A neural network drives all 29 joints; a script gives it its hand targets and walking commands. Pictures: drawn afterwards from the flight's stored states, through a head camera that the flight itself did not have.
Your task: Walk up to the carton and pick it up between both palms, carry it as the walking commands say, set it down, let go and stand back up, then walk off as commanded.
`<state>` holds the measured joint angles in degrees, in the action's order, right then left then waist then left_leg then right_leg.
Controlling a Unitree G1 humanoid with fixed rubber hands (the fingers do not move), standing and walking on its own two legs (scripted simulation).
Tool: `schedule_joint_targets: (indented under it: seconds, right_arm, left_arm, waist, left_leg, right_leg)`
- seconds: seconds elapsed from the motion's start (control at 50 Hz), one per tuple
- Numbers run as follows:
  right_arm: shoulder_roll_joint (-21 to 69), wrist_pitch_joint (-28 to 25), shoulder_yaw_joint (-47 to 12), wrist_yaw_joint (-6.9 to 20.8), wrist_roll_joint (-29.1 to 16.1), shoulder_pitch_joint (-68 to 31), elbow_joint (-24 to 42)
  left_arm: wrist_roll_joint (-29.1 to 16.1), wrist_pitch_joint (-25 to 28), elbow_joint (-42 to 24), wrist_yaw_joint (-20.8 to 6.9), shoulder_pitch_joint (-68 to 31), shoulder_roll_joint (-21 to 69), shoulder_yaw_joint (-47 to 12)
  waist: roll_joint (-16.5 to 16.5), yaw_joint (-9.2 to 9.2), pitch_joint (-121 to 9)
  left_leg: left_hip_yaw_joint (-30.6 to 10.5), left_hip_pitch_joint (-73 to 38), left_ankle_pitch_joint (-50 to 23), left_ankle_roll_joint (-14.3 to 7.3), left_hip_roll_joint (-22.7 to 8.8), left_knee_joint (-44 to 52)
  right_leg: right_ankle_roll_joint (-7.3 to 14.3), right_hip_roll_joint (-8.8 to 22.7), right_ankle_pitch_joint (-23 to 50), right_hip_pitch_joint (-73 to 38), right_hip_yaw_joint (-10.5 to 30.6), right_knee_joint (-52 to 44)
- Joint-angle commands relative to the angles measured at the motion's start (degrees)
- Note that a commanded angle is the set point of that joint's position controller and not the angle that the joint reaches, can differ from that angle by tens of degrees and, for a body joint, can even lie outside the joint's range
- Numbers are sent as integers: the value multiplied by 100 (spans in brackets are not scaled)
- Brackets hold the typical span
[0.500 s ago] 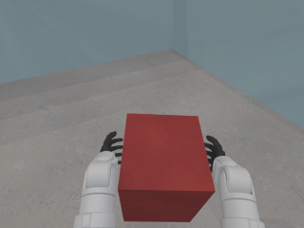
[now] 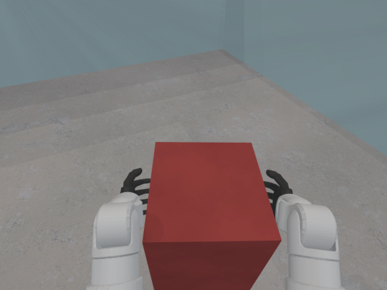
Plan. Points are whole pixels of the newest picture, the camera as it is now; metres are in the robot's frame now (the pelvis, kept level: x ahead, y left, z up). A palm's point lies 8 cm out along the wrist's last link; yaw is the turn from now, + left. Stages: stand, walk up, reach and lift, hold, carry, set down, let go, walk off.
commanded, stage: carry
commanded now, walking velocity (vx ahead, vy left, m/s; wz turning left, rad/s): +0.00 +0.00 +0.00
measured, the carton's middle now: (203, 219) +0.29 +0.02 +0.03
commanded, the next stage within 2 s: hold in 1.02 s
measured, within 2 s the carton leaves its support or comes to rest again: neither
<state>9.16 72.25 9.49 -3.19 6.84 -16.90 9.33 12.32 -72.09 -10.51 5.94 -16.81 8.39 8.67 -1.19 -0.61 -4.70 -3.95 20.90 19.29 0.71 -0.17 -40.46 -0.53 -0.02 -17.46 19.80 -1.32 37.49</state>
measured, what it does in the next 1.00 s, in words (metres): stands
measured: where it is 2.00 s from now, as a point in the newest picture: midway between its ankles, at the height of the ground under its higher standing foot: outside the picture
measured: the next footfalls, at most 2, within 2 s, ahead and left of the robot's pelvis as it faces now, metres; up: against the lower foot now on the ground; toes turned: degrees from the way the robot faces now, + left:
none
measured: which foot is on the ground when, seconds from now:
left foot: down 0.00-1.00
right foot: down 0.00-1.00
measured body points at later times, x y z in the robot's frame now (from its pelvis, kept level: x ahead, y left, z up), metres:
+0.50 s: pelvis -0.01 +0.00 +0.00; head -0.04 +0.00 +0.45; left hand +0.28 +0.16 +0.10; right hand +0.28 -0.14 +0.09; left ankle +0.02 +0.13 -0.72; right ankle +0.02 -0.13 -0.72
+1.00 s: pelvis -0.01 +0.00 +0.00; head -0.04 +0.00 +0.45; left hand +0.28 +0.16 +0.10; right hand +0.28 -0.14 +0.09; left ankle +0.02 +0.13 -0.72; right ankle +0.02 -0.13 -0.72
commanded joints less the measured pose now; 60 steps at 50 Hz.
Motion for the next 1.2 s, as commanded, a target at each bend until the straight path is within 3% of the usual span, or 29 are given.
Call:
schedule_joint_targets:
  seconds: [0.0, 0.06, 0.12, 0.14, 0.18, 0.34, 0.4, 0.46, 0.5, 0.56, 0.6, 0.62, 0.7, 0.72, 0.88, 1.0, 1.02, 1.04, 1.06, 1.08, 1.1, 1.14, 1.18]
  right_arm:
    - [5316, -73, -4231, 1100, -2420, -3302, 1597]
    - [5247, 17, -4163, 1101, -2311, -3024, 1246]
    - [5228, 55, -4190, 1138, -2300, -2956, 1166]
    - [5230, 55, -4186, 1142, -2316, -3097, 1211]
    - [5276, 74, -4193, 1146, -2319, -3116, 1105]
    - [5317, 93, -4228, 1183, -2360, -3189, 1063]
    - [5346, 59, -4241, 1177, -2407, -3312, 1122]
    - [5329, 29, -4285, 1152, -2422, -3434, 1306]
    - [5316, 30, -4209, 1151, -2400, -3336, 1224]
    - [5363, 1, -4254, 1141, -2442, -3393, 1291]
    - [5312, 15, -4243, 1149, -2419, -3299, 1218]
    - [5353, 6, -4226, 1141, -2408, -3263, 1218]
    - [5295, -22, -4250, 1129, -2421, -3299, 1326]
    - [5317, -20, -4222, 1118, -2391, -3246, 1276]
    - [5303, -22, -4197, 1128, -2425, -3400, 1247]
    - [5268, -21, -4163, 1110, -2374, -3359, 1184]
    - [4007, -1131, -2153, 1106, -364, -1894, -826]
    - [3986, -1587, -1440, 1113, -169, -1829, -2837]
    - [4282, -2056, -1853, 1156, -348, -1856, -2376]
    - [4636, -2335, -2418, 1237, -604, -1829, -1718]
    - [5046, -2550, -2857, 1342, -731, -1729, -1437]
    - [5913, -2838, -3580, 1530, -1071, -1968, -1219]
    - [5925, -2922, -3940, 1571, -1293, -2493, -761]
  left_arm:
    - [-3287, 9, -859, -1590, -2982, 5630, -4200]
    - [-3205, -73, -560, -1614, -2768, 5542, -4136]
    - [-3144, -79, -512, -1629, -2718, 5468, -4119]
    - [-3131, -89, -517, -1627, -2789, 5491, -4127]
    - [-3147, -109, -388, -1656, -2789, 5487, -4101]
    - [-3148, -93, -410, -1670, -2913, 5504, -4061]
    - [-3186, -87, -470, -1664, -2992, 5566, -4106]
    - [-3226, -51, -584, -1658, -3095, 5574, -4114]
    - [-3201, -48, -594, -1647, -3083, 5554, -4073]
    - [-3219, -31, -664, -1640, -3099, 5586, -4082]
    - [-3170, -33, -601, -1626, -3017, 5561, -4080]
    - [-3202, -18, -676, -1630, -3097, 5560, -4072]
    - [-3154, -17, -614, -1624, -2903, 5561, -4059]
    - [-3181, -1, -697, -1620, -3023, 5532, -4072]
    - [-3187, 3, -677, -1625, -3169, 5531, -4060]
    - [-3150, 16, -639, -1620, -3121, 5446, -3996]
    - [-1140, 1146, 1371, -1607, -1110, 4356, -1986]
    - [-587, 1661, 3382, -1574, -1214, 4213, -1177]
    - [-764, 2131, 2761, -1645, -1515, 4545, -1669]
    - [-1073, 2472, 1888, -1710, -1835, 4798, -2374]
    - [-1416, 2788, 975, -1759, -2373, 5036, -2990]
    - [-2026, 3166, -188, -1821, -3417, 5765, -4037]
    - [-2047, 3176, 57, -1838, -3137, 5750, -4071]
  waist:
    - [-123, 40, -2269]
    - [-309, 25, -2023]
    - [-218, 12, -1780]
    - [-358, 9, -1685]
    - [-201, 11, -1460]
    - [-129, 9, -1403]
    - [-286, 5, -1621]
    - [-14, 28, -1800]
    - [-189, 12, -1893]
    - [-191, 14, -1977]
    - [-315, 13, -1822]
    - [-134, 20, -1907]
    - [-255, 15, -1898]
    - [-159, 29, -1902]
    - [-265, 14, -1640]
    - [-131, 30, -1689]
    - [544, -374, 582]
    - [211, -216, 320]
    - [82, -79, -121]
    - [73, -79, -732]
    - [133, -23, -1132]
    - [35, 148, -2615]
    - [154, 18, -3299]
  left_leg:
    - [-354, -197, -2172, -268, -635, 694]
    - [-486, -77, -1720, -324, -718, 999]
    - [-525, 50, -1145, -315, -662, 1224]
    - [-566, 65, -860, -328, -666, 1294]
    - [-531, 125, -314, -324, -613, 1430]
    - [-514, 250, -9, -298, -542, 1599]
    - [-505, 98, -590, -299, -578, 1487]
    - [-337, -114, -1318, -248, -487, 1135]
    - [-406, -156, -1694, -294, -588, 1143]
    - [-396, -183, -1812, -276, -595, 1092]
    - [-402, -136, -1608, -291, -580, 1168]
    - [-435, -169, -1664, -301, -585, 1125]
    - [-413, -196, -1699, -287, -589, 1141]
    - [-389, -213, -1714, -291, -562, 1060]
    - [-483, -38, -1288, -299, -586, 1306]
    - [-393, -130, -1356, -295, -530, 1186]
    - [-218, -641, -636, -136, 520, 1570]
    - [-234, -908, -984, -131, 459, 1658]
    - [-124, -1134, -1502, -132, 491, 1633]
    - [-68, -1363, -1938, -108, 499, 1621]
    - [-59, -1615, -2348, -83, 498, 1521]
    - [-123, -2072, -3458, -1, 487, 1254]
    - [-82, -1985, -3755, -53, 510, 1176]
  right_leg:
    - [298, 756, 1908, -969, 461, -395]
    - [248, 617, 975, -775, 412, -511]
    - [254, 593, 313, -573, 460, -664]
    - [279, 574, 15, -439, 509, -747]
    - [262, 567, -409, -245, 546, -933]
    - [244, 493, -313, -386, 528, -955]
    - [273, 511, 104, -549, 539, -902]
    - [273, 614, 694, -626, 582, -917]
    - [261, 573, 1023, -753, 478, -716]
    - [257, 553, 1087, -813, 454, -643]
    - [275, 561, 904, -700, 491, -706]
    - [275, 554, 974, -792, 452, -687]
    - [295, 549, 993, -777, 466, -683]
    - [305, 575, 1094, -765, 495, -707]
    - [306, 521, 491, -653, 491, -809]
    - [287, 556, 706, -646, 504, -842]
    - [290, -416, 254, -707, 411, -1535]
    - [259, -462, 663, -819, 439, -1379]
    - [217, -524, 1266, -1037, 515, -1259]
    - [181, -542, 1839, -1452, 560, -1200]
    - [152, -560, 2292, -1578, 549, -1082]
    - [114, -632, 3271, -2075, 512, -816]
    - [49, -653, 3545, -2429, 506, -781]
